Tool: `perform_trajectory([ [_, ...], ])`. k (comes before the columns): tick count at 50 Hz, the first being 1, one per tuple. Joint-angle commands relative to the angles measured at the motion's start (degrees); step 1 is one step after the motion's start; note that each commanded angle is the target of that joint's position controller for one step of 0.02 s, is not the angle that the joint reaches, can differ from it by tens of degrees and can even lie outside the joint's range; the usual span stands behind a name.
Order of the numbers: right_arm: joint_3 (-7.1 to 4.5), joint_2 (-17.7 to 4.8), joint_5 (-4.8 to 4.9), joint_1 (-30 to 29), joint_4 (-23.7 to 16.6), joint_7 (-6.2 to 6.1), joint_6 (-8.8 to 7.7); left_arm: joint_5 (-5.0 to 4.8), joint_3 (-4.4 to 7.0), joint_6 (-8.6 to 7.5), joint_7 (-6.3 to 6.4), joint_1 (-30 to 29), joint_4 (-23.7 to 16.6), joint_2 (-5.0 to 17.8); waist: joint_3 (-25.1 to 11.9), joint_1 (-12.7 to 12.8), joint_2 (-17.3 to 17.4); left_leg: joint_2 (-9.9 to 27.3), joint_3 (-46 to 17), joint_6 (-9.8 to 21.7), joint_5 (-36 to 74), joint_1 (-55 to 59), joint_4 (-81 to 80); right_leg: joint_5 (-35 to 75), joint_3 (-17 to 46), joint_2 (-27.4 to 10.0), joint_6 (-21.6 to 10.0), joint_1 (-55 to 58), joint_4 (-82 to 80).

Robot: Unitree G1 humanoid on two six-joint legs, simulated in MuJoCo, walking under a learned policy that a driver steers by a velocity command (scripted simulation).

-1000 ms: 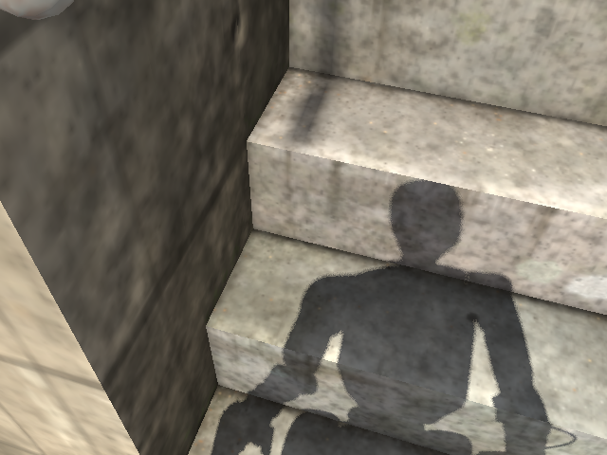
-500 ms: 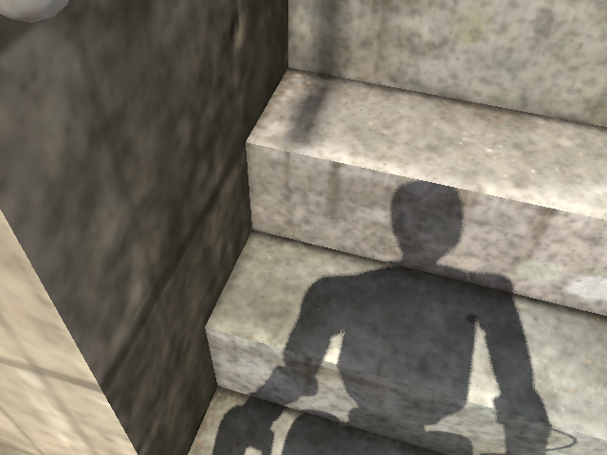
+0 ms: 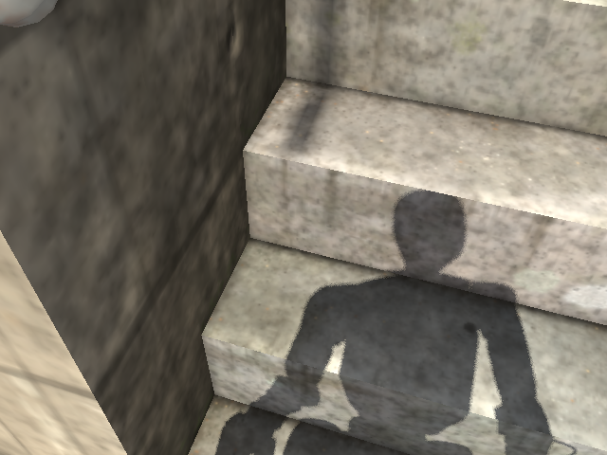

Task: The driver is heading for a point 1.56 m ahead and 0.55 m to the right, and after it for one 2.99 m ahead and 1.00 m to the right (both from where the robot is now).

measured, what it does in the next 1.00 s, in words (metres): stands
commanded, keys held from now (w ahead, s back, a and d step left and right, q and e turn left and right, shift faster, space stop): no key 0.96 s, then w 0.04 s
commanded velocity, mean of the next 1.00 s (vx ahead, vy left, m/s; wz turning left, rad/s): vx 0.04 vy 0.00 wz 0.00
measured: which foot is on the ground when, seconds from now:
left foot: down 0.00-1.00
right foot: down 0.00-1.00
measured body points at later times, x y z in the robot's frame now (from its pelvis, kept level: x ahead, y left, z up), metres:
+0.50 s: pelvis +0.00 -0.01 +0.00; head +0.01 -0.01 +0.45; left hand +0.08 +0.25 -0.13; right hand +0.07 -0.27 -0.14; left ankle +0.01 +0.10 -0.74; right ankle -0.02 -0.14 -0.74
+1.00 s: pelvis -0.01 -0.01 +0.00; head +0.00 -0.01 +0.45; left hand +0.06 +0.25 -0.14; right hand +0.05 -0.26 -0.14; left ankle +0.01 +0.10 -0.74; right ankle -0.02 -0.14 -0.74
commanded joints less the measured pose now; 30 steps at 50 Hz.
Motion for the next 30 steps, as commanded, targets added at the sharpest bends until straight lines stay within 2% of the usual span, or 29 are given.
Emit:
perform_trajectory([
  [1,-0.31,-4.99,-0.61,3.98,-1.58,-0.08,-0.25,-0.68,1.00,-2.22,-0.99,0.02,-1.50,7.78,3.27,-2.24,-4.38,5.88,-5.77,0.22,0.88,-0.78,-8.75,8.17,3.23,-2.81,-1.64,-0.89,-4.74],
  [2,-0.68,-7.24,-0.50,2.50,-1.52,0.21,-0.40,-1.42,0.67,-2.41,-1.34,0.09,-1.96,6.40,3.05,-0.67,-2.76,5.73,-5.53,-0.02,5.02,1.83,-6.38,9.59,3.57,-2.80,-1.82,-1.18,-5.93],
  [3,-0.76,-7.27,-0.25,1.92,-1.89,0.74,-0.73,-1.09,0.43,-2.48,-1.66,-0.19,-1.85,5.70,1.88,-0.77,-0.93,6.09,-5.33,0.35,10.11,2.95,-4.77,12.04,3.66,-3.06,-1.61,-0.39,-6.08],
  [4,-0.73,-6.77,0.02,2.11,-1.92,0.95,-0.93,-0.86,0.82,-2.51,-1.62,-0.42,-1.87,6.98,-0.13,-0.92,-0.64,6.55,-5.32,0.75,13.59,3.97,-3.76,13.96,3.59,-2.91,-1.59,1.11,-5.75],
  [5,-0.89,-7.32,0.29,1.32,-1.98,1.11,-0.96,-0.43,0.66,-2.97,-1.66,-1.95,-3.30,6.11,-1.30,-0.92,0.15,6.61,-5.36,0.88,15.00,4.40,-3.50,15.85,3.63,-3.33,-1.36,2.39,-5.97],
  [7,-0.97,-6.99,0.25,0.91,-2.00,1.23,-0.77,-0.53,0.77,-3.10,-1.71,-1.70,-3.35,6.02,-2.14,-0.72,-0.23,7.11,-5.81,0.98,15.08,4.17,-3.73,17.08,3.32,-3.28,-1.24,3.81,-5.75],
  [13,-1.10,-6.55,0.14,-0.72,-1.71,1.79,-0.73,-0.42,0.92,-2.08,-1.28,-2.55,-4.52,5.37,-1.36,-0.36,0.79,7.49,-6.16,0.39,11.84,2.52,-4.48,14.17,3.26,-3.24,-1.27,4.44,-6.32],
  [14,-1.32,-7.08,0.25,-1.00,-1.35,2.08,-0.77,-0.55,0.83,-1.72,-0.98,-2.51,-4.74,4.79,-0.94,0.24,0.52,7.83,-6.24,0.20,12.04,1.63,-4.52,13.80,2.96,-3.23,-1.17,4.99,-6.18],
  [15,-1.21,-6.57,0.19,-0.28,-1.14,2.35,-0.90,-0.67,1.10,-0.94,-0.72,-0.80,-3.50,5.60,-0.79,0.35,0.53,7.88,-6.16,0.04,12.74,0.91,-4.46,13.40,2.84,-2.68,-1.38,5.32,-5.79],
  [18,-1.20,-6.67,0.15,-0.90,-0.84,2.92,-1.26,-0.37,1.17,0.21,-0.30,-1.37,-3.96,5.42,-0.49,0.38,2.16,7.85,-6.11,-0.41,10.22,-0.06,-4.46,11.22,3.15,-2.69,-1.72,5.18,-5.89],
  [19,-1.38,-7.85,-0.72,-3.36,-3.15,3.26,-1.70,-1.30,1.76,0.78,0.32,-0.88,-3.28,6.98,-0.02,-0.69,0.98,9.13,-7.29,-0.22,11.06,0.37,-4.58,9.49,2.33,-1.54,-1.50,3.60,-4.47],
  [20,-1.48,-8.44,-0.63,-3.89,-3.06,3.35,-1.87,-1.02,1.69,1.04,0.63,-1.10,-3.87,6.32,-0.80,-0.03,3.00,9.34,-7.72,0.00,10.12,-0.03,-4.40,8.32,2.65,-1.84,-1.35,4.01,-4.59],
  [22,-1.28,-7.70,-0.29,-2.94,-2.57,3.45,-1.75,-0.41,1.89,1.02,0.80,-0.01,-3.66,6.30,-1.45,0.03,4.71,8.78,-7.33,-0.06,6.05,-0.59,-4.39,5.79,2.89,-1.86,-0.78,4.60,-5.11],
  [23,-1.13,-7.05,-0.08,-2.76,-2.21,3.26,-1.61,-0.55,1.99,0.95,1.01,-0.26,-3.37,6.66,-0.28,-0.36,3.09,8.56,-7.11,-0.14,4.14,-1.36,-4.96,5.45,3.10,-1.82,-0.79,4.31,-5.85],
  [25,-1.10,-7.35,-0.18,-2.55,-2.00,3.04,-1.54,-0.63,2.01,0.70,0.96,-0.71,-3.33,6.32,1.04,-0.65,2.68,8.31,-6.82,-0.37,2.98,-1.73,-4.95,6.17,3.26,-1.86,-0.97,3.41,-6.05],
  [30,-1.15,-7.70,-0.21,-2.48,-2.03,2.88,-1.66,-0.71,2.24,-0.26,0.40,-0.79,-3.01,7.06,0.53,-0.81,2.21,7.79,-6.21,-0.37,2.84,-0.55,-4.16,6.02,3.38,-1.84,-1.05,2.14,-5.73],
])
Next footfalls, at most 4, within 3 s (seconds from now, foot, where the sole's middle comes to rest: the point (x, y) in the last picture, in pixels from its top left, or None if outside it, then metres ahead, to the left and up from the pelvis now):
none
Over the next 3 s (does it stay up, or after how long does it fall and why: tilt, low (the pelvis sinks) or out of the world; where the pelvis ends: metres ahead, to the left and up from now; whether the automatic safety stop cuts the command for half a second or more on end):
stays up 0.01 0.02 0.01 its command is cut before an obstacle after 1.0 s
